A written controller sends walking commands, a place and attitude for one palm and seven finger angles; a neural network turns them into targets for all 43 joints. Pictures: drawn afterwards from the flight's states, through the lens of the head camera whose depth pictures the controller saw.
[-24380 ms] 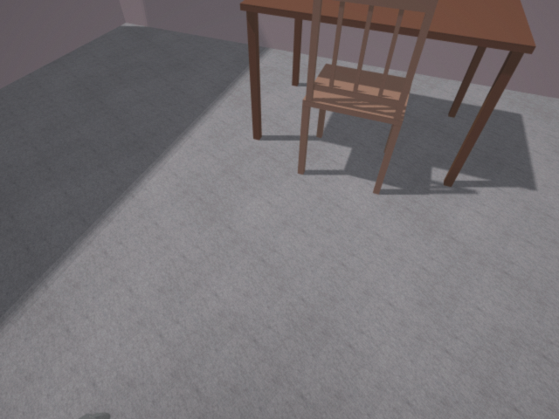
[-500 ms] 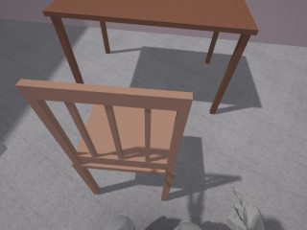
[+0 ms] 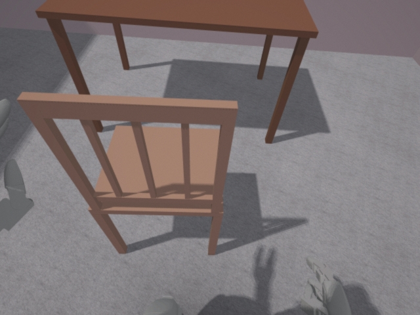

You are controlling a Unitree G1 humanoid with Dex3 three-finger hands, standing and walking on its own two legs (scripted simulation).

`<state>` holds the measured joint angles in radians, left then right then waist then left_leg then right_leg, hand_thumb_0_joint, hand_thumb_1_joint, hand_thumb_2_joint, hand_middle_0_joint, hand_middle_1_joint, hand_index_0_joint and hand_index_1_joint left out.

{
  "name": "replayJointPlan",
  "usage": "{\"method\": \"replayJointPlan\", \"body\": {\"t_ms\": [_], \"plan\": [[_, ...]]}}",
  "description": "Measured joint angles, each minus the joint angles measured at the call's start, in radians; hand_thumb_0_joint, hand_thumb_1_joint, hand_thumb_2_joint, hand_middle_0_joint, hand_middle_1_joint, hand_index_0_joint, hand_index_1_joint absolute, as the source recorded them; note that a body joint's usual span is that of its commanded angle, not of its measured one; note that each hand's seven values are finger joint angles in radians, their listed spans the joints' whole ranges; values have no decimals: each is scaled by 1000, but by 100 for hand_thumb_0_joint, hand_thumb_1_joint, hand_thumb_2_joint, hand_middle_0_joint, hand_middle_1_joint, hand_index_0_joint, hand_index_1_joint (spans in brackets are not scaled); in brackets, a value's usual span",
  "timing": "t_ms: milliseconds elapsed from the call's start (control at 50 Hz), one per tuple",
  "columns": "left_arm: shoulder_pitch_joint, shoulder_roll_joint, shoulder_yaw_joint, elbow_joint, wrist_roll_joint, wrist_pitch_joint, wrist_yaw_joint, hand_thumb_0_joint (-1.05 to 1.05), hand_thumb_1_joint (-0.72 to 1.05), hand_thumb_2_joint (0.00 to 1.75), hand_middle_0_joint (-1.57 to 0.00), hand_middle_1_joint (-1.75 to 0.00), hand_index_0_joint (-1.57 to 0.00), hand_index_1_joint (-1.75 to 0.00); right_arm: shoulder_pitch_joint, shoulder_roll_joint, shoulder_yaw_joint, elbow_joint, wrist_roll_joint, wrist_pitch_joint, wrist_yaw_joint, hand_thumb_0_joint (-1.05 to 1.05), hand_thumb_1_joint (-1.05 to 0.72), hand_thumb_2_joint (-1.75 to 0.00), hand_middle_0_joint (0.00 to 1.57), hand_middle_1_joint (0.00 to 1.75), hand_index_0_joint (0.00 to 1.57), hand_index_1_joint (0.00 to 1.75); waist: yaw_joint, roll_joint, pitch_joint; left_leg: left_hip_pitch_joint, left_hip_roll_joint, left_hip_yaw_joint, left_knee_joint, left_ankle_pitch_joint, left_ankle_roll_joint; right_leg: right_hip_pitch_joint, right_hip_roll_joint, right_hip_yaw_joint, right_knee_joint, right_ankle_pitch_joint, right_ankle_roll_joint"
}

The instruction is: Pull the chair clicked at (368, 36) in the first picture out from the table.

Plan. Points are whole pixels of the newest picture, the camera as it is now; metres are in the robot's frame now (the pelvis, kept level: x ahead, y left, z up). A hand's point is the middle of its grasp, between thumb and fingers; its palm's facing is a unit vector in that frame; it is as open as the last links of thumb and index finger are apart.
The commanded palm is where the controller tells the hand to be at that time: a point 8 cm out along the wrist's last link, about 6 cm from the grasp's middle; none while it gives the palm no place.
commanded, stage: stop stepping back and stand still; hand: left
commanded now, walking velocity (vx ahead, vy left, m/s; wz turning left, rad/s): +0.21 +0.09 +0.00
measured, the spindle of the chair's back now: (146, 164) +0.46 +0.20 -0.07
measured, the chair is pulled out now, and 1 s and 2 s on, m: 0.55 0.55 0.55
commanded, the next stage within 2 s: let the arm hang, fingers relaxed in 1.54 s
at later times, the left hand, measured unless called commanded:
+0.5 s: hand out of the picture +0.11 +0.26 +0.19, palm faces +0.48 -0.78 -0.41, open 7.4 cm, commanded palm +0.06 +0.30 +0.19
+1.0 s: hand out of the picture -0.03 +0.30 +0.18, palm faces +0.54 -0.76 -0.36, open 7.4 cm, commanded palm -0.07 +0.32 +0.19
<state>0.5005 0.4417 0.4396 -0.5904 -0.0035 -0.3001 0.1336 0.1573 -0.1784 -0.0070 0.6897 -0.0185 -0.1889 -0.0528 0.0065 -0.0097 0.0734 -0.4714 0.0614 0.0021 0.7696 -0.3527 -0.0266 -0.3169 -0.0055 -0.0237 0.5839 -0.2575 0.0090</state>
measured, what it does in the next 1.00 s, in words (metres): walks backwards: left foot, then right foot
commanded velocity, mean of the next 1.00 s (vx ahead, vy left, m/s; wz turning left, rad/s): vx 0.20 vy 0.01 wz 0.00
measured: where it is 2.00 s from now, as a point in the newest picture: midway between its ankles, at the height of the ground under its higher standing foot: outside the picture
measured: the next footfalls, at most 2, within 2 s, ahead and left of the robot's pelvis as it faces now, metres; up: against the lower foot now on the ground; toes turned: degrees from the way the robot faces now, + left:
left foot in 0.06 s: +0.08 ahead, +0.12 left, -0.01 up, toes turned +1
right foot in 0.76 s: -0.12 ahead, -0.07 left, -0.01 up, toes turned -3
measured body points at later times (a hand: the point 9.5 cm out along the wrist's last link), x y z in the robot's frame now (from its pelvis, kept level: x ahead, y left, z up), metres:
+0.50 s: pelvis -0.09 +0.00 +0.00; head -0.12 +0.01 +0.45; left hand +0.07 +0.30 +0.21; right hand +0.07 -0.25 -0.07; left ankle +0.03 +0.12 -0.71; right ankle +0.02 -0.14 -0.72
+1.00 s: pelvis -0.21 +0.01 +0.01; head -0.25 +0.03 +0.46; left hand -0.06 +0.33 +0.20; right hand -0.06 -0.22 -0.07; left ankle -0.22 +0.14 -0.71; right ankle -0.16 -0.07 -0.72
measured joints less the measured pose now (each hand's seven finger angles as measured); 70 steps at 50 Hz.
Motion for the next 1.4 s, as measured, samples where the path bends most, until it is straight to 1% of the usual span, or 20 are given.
{"method": "replayJointPlan", "body": {"t_ms": [60,80,180,480,580,640,680,760,800,840,880,920,1000,1040,1080,1140,1280,1300,1360,1400], "plan": [[73,29,28,-7,-9,5,7,1,89,90,-21,-30,-21,-30,21,-8,-3,-22,15,42,-7,1,-90,-90,20,30,21,30,-35,-26,-38,96,-38,17,-137,25,14,-26,-14,22,-26,37,11],[90,43,38,0,-14,13,8,1,89,90,-21,-30,-21,-30,30,-13,-7,-36,21,49,-10,1,-90,-90,20,30,21,30,-47,-27,-43,112,-40,17,-196,114,27,-35,-14,21,-23,43,16],[127,64,35,72,-12,72,4,1,89,90,-21,-30,-22,-30,91,-24,-8,-56,41,38,-27,1,-91,-90,20,30,20,30,-52,-22,-56,135,-32,20,-232,159,43,-13,-11,16,-21,-80,8],[-5,-46,-38,111,4,103,25,2,89,90,-21,-30,-21,-30,80,-38,8,7,12,44,-23,1,-90,-90,20,30,20,30,9,14,-59,106,-45,-21,-128,-74,45,16,4,14,-80,54,-29],[-44,-34,-36,111,-4,130,29,1,89,90,-21,-30,-21,-30,43,-51,15,-11,8,86,-26,1,-90,-90,20,30,20,30,8,7,-51,72,-58,-15,-54,-75,55,-67,-24,-2,83,-127,-45],[-80,-1,-25,121,3,157,10,2,89,90,-21,-30,-21,-30,63,-17,-3,-44,4,91,-20,1,-91,-90,20,30,20,30,-22,18,-50,64,-45,-35,-88,64,51,-157,26,5,478,-233,-24],[-100,29,-28,139,8,137,-6,2,89,90,-21,-30,-21,-30,99,11,-8,-48,16,86,0,1,-91,-90,20,30,20,30,-47,21,-65,56,-33,-50,-137,137,53,-118,52,-37,579,-229,-26],[-11,60,4,108,-14,100,-18,2,89,90,-21,-30,-21,-30,154,32,19,-61,18,87,15,1,-90,-90,20,30,20,30,-46,-3,-115,-8,-29,7,-172,74,16,135,60,-95,100,-267,-76],[-1,50,9,77,-19,98,-36,2,89,90,-21,-30,-21,-30,142,10,15,-49,24,93,13,1,-90,-90,20,30,20,30,-28,36,-69,-106,-30,-7,113,-4,8,150,68,-128,21,-77,-105],[11,30,-5,76,-26,92,-48,2,89,90,-21,-30,-21,-30,147,-1,14,-1,36,106,15,1,-90,-90,20,30,20,30,6,42,-74,-163,-60,-26,447,3,10,139,66,-134,27,-65,-101],[31,-5,0,107,-25,83,-44,1,89,90,-21,-30,-21,-30,155,2,19,28,36,119,13,1,-90,-90,20,30,20,30,39,5,-114,-146,-70,-15,568,37,18,115,50,-99,-3,-48,-99],[19,-36,-4,163,-16,89,-23,1,89,90,-21,-30,-21,-30,158,5,21,35,27,110,2,1,-90,-90,20,30,20,30,46,-32,-142,-56,-60,16,425,30,36,97,24,-72,-49,-9,-92],[-40,-68,-45,184,-1,121,22,2,89,90,-20,-30,-21,-30,160,-26,22,1,15,46,-33,1,-90,-90,20,30,20,30,34,-58,-157,229,-41,78,-146,-38,77,37,-10,-61,-47,-3,-76],[-55,-57,-49,145,1,116,36,2,89,90,-20,-30,-21,-30,129,-36,12,-26,13,22,-44,1,-90,-90,20,30,20,30,16,-72,-123,296,-51,98,-289,69,51,-23,-18,-31,70,-81,-63],[-42,-38,-42,136,7,102,36,2,89,90,-20,-30,-21,-30,93,-27,1,-42,16,17,-38,1,-90,-90,20,30,20,30,-9,-76,-99,289,-62,114,-261,94,40,-99,-9,-1,298,-173,-44],[-8,8,-32,141,14,82,10,2,89,90,-20,-30,-21,-30,89,-12,-11,-49,29,20,-12,1,-91,-90,20,30,20,30,-56,-34,-111,261,-48,85,-242,88,51,-178,11,-6,535,-160,-35],[39,65,63,156,8,48,-1,1,89,90,-21,-30,-21,-30,147,-8,-2,-49,35,67,0,1,-90,-90,20,30,20,30,-22,52,-117,151,15,57,-108,23,37,34,-14,-77,67,-139,-46],[17,58,65,167,7,48,1,1,89,90,-21,-30,-21,-30,144,-13,-2,-44,36,71,0,1,-90,-90,20,30,20,30,-11,62,-105,112,16,46,-31,-28,43,34,-10,-75,42,-63,-49],[-46,-20,14,198,-8,72,0,1,89,90,-21,-30,-21,-30,113,-31,-11,22,42,96,6,1,-90,-90,20,30,20,30,7,88,-59,28,-25,-11,248,-65,39,24,4,-83,99,-76,-44],[-37,-67,-10,194,-12,92,4,1,89,90,-20,-30,-21,-30,102,-25,-8,46,41,112,11,1,-91,-90,20,30,20,30,14,56,-55,33,-46,4,263,-49,44,28,1,-60,86,-81,-43]]}}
